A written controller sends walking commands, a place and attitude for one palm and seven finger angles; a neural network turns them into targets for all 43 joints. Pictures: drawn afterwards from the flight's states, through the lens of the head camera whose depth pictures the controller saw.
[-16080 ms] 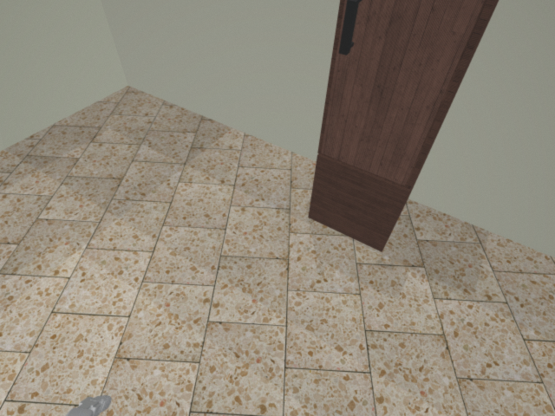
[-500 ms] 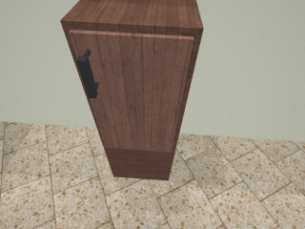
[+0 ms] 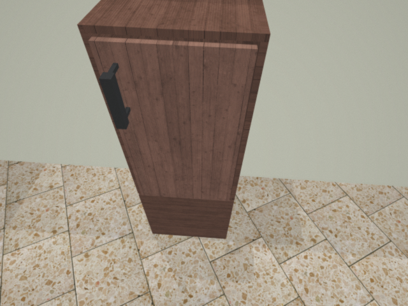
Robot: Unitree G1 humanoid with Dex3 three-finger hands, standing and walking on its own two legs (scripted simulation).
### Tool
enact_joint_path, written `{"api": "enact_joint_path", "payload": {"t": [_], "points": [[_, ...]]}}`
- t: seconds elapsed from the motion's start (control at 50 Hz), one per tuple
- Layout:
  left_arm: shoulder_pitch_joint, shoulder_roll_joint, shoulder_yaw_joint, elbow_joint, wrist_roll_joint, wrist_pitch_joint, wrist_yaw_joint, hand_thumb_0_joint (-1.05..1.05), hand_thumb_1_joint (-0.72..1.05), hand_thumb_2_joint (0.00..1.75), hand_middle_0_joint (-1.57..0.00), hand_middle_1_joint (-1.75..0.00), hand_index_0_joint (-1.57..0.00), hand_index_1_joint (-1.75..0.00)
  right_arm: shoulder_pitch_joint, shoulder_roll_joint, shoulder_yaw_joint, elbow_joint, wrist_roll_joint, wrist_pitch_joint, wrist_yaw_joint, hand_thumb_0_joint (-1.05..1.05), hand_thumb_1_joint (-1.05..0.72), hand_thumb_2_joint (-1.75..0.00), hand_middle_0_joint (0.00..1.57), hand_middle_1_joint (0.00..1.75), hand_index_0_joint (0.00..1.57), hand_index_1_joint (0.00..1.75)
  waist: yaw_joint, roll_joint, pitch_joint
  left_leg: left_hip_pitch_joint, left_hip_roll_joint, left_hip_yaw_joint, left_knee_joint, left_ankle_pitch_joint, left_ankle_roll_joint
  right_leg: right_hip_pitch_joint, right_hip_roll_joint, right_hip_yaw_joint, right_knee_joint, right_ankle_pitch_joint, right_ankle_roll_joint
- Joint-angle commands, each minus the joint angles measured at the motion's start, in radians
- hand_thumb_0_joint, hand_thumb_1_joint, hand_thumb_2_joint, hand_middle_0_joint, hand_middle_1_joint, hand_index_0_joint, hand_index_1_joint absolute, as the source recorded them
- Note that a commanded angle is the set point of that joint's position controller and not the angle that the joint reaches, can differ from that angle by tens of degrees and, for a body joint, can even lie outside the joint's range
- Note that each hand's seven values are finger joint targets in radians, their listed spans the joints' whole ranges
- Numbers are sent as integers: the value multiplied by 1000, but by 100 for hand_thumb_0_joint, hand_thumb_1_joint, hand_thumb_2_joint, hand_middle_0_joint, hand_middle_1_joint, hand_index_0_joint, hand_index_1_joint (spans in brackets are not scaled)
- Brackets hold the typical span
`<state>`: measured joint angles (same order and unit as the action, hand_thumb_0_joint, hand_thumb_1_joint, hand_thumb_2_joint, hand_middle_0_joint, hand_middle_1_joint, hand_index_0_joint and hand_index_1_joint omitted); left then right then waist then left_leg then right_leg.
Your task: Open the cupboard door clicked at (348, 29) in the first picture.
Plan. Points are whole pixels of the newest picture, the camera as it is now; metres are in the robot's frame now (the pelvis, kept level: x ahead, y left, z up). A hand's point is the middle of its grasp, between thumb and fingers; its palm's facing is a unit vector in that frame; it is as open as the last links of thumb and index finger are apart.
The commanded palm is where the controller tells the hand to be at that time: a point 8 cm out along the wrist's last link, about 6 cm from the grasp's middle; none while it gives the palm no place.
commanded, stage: raise the hand with hooked fingers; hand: left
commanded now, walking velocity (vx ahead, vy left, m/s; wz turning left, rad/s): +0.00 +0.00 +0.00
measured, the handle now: (118, 96) +0.50 +0.23 +0.13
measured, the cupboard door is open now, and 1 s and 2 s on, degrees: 0 0 0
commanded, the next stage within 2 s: none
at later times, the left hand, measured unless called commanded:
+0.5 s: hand (82, 299) +0.13 +0.22 -0.01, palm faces +0.21 -0.98 -0.06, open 9.3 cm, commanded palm +0.14 +0.26 +0.01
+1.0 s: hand (64, 232) +0.22 +0.26 +0.06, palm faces +0.06 -0.99 -0.10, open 12.3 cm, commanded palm +0.19 +0.31 +0.08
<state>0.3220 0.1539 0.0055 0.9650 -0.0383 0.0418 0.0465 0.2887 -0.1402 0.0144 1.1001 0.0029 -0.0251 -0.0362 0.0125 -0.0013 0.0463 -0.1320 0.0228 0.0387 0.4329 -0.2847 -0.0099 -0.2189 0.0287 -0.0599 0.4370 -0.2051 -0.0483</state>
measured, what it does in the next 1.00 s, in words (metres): stands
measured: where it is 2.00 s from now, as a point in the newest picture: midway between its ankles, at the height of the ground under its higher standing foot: outside the picture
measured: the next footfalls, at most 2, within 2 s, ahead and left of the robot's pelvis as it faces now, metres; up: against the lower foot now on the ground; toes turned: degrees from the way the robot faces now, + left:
none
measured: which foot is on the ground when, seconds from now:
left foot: down 0.00-1.00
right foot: down 0.00-1.00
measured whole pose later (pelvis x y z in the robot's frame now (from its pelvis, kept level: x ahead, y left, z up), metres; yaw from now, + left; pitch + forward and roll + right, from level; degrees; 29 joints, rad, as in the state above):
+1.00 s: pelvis -0.01 +0.03 -0.03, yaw +2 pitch +4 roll -2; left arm 0.26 0.31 0.27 -0.04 -0.30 -0.18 -0.30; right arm 0.30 -0.29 0.03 0.61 0.05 -0.26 -0.08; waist 0.02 0.03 -0.06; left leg -0.43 -0.01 0.00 0.78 -0.43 0.04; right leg -0.47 -0.02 -0.09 0.73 -0.33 -0.01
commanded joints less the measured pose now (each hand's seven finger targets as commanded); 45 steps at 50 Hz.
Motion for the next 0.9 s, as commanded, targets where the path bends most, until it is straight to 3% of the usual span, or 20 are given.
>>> {"api": "enact_joint_path", "payload": {"t": [0.0, 0.02, 0.04, 0.06, 0.08, 0.14, 0.18, 0.2, 0.24, 0.3, 0.34, 0.38, 0.44, 0.5, 0.56, 0.6, 0.64, 0.7, 0.78, 0.88], "points": [[-211, 181, 68, -1065, -112, -194, 115, 0, 83, 87, -21, -34, -21, -34, -112, -199, -33, -310, 39, -278, -73, 0, -90, -90, 20, 30, 20, 30, -38, 285, -344, 24, -7, -7, -26, 245, 16, 103, -55, 48, 30, 94, 2], [81, -42, -46, -826, -112, -96, 103, 0, 81, 86, -21, -36, -21, -36, -73, -150, -34, -302, 50, -275, -58, 0, -90, -90, 20, 30, 20, 30, -41, 128, -175, -73, 7, -32, -44, 161, 20, 17, -51, 9, 14, 36, 17], [-58, -34, -64, -1033, -164, -127, 72, 0, 78, 85, -21, -37, -21, -37, -94, -190, -32, -393, 68, -292, -58, 0, -90, -90, 20, 30, 20, 30, -47, 15, -62, -121, 4, -66, -39, 92, 30, -34, -52, 8, 6, -14, 33], [-69, 36, -6, -1053, -158, -182, 55, 0, 76, 84, -21, -39, -21, -39, -107, -225, -50, -414, 56, -312, -60, 0, -90, -90, 20, 30, 20, 30, -66, -97, -50, -142, -1, -61, -1, 26, 37, -103, -50, 11, -11, -111, 40], [-57, 23, -12, -1014, -149, -242, 32, 0, 74, 83, -21, -40, -21, -40, -111, -231, -55, -443, 38, -330, -59, 0, -90, -90, 20, 30, 20, 30, -77, -194, 16, -207, -18, -59, 39, -31, 43, -179, -48, 9, -12, -207, 48], [210, -18, 43, -787, -170, -399, -98, 0, 67, 80, -22, -45, -22, -45, -118, -223, -79, -534, 17, -342, -23, 0, -90, -90, 20, 30, 20, 30, 8, -331, 22, -375, -41, -42, 168, -66, 23, -267, -49, 30, 80, -330, 46], [351, 17, 114, -795, -205, -522, -219, 0, 62, 78, -22, -48, -22, -48, -146, -231, -97, -603, 7, -332, 12, 0, -90, -90, 20, 30, 20, 30, 48, -301, -66, -440, -63, -19, 250, -28, 8, -205, -53, 53, 163, -198, 36], [409, 83, 190, -758, -212, -564, -287, 0, 60, 77, -22, -50, -22, -50, -150, -243, -108, -630, 11, -316, 34, 0, -90, -90, 20, 30, 20, 30, 67, -209, -108, -440, -72, -6, 285, 11, -2, -164, -63, 71, 210, -93, 23], [361, 185, 272, -802, -206, -589, -374, 0, 55, 75, -22, -53, -22, -53, -193, -251, -110, -692, 19, -284, 41, 0, -90, -90, 20, 30, 20, 30, 73, -120, -174, -503, -83, 14, 343, 31, 4, -140, -86, 106, 258, 23, 22], [256, 196, 273, -1046, -227, -525, -362, 0, 48, 72, -23, -57, -23, -57, -208, -227, -100, -769, 26, -233, 32, 0, -90, -90, 20, 30, 20, 30, 83, 50, -231, -500, -86, 32, 347, 27, 18, -157, -80, 120, 276, -25, 21], [127, 174, 262, -1185, -245, -527, -312, 0, 43, 70, -23, -60, -23, -60, -183, -208, -91, -798, 29, -226, 18, 0, -90, -90, 20, 30, 20, 30, 42, 82, -246, -476, -71, 16, 352, -5, 25, -215, -61, 112, 274, -124, 20], [22, 190, 264, -1350, -233, -574, -251, 0, 39, 68, -24, -63, -24, -63, -114, -193, -85, -781, 17, -231, 11, 0, -90, -90, 20, 30, 20, 30, 9, 160, -316, -411, -52, -14, 375, 74, 32, -227, -44, 88, 317, -4, 17], [-86, 156, 166, -1412, -200, -650, -239, 0, 32, 65, -24, -68, -24, -68, -71, -202, -67, -733, 9, -242, -1, 0, -90, -90, 20, 30, 20, 30, -70, 115, -301, -391, -31, -51, 410, 64, 40, -331, -25, 56, 348, -13, 20], [-164, 140, 74, -1343, -211, -648, -323, 0, 25, 62, -25, -72, -25, -72, -84, -235, -42, -700, 20, -269, -15, 0, -90, -90, 20, 30, 20, 30, -113, 132, -228, -401, -21, -83, 412, -4, 42, -392, -16, 38, 342, -83, 19], [-116, 222, 134, -1179, -208, -513, -400, 0, 18, 59, -25, -76, -25, -76, -84, -253, -42, -695, 43, -277, -34, 0, -90, -90, 20, 30, 20, 30, -87, 38, -238, -436, -22, -96, 365, -75, 43, -328, -23, 41, 284, -166, 27], [-31, 284, 237, -1057, -223, -373, -426, 0, 13, 57, -25, -80, -25, -80, -107, -254, -41, -701, 54, -267, -44, 0, -90, -90, 20, 30, 20, 30, -26, 7, -260, -445, -27, -90, 326, -41, 41, -243, -29, 39, 259, -142, 25], [3, 302, 309, -1103, -261, -272, -417, 0, 8, 55, -26, -82, -26, -82, -142, -239, -34, -729, 57, -255, -50, 0, -90, -90, 20, 30, 20, 30, 26, 13, -328, -419, -33, -78, 287, 21, 33, -151, -44, 23, 256, -76, 30], [-4, 305, 405, -1197, -330, -217, -350, 0, 1, 52, -26, -87, -26, -87, -174, -205, -15, -747, 46, -252, -50, 0, -90, -90, 20, 30, 20, 30, 72, -16, -358, -385, -30, -83, 247, 131, 20, -60, -33, -10, 272, 38, 27], [-35, 267, 386, -1308, -309, -298, -269, 0, -8, 48, -27, -93, -27, -93, -111, -199, -21, -717, 38, -283, -32, 0, -90, -90, 20, 30, 20, 30, 43, 28, -312, -328, -12, -70, 216, 213, 4, -108, -22, -30, 271, 107, 27], [-157, 259, 282, -1221, -251, -320, -322, 0, -20, 43, -28, -100, -28, -100, -72, -241, -24, -674, 44, -314, -30, 0, -90, -90, 20, 30, 20, 30, -25, 78, -217, -298, -10, -74, 200, 102, 16, -181, -23, -16, 219, 0, 30]]}}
